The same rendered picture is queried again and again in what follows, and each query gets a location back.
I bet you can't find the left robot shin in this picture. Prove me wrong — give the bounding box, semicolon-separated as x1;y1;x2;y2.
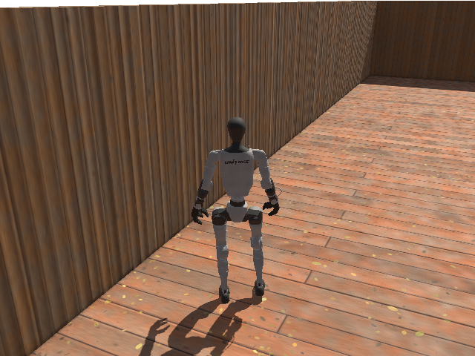
216;246;229;294

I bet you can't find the right robot shin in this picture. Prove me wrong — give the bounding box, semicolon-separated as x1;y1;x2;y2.
253;237;263;286

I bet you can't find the robot shin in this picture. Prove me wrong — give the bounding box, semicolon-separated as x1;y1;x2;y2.
253;237;263;286
216;246;229;294

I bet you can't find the robot right hand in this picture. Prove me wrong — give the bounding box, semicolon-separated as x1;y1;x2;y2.
263;202;280;216

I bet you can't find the right robot forearm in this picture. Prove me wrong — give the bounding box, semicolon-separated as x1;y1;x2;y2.
265;178;278;205

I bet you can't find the left robot forearm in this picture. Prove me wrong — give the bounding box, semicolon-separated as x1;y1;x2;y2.
194;179;209;210

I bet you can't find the robot left upper arm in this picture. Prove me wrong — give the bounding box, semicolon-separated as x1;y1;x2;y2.
201;150;222;191

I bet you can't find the robot left hand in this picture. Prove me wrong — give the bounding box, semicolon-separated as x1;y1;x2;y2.
191;207;209;225

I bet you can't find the robot right upper arm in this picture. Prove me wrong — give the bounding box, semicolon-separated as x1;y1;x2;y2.
252;149;272;190

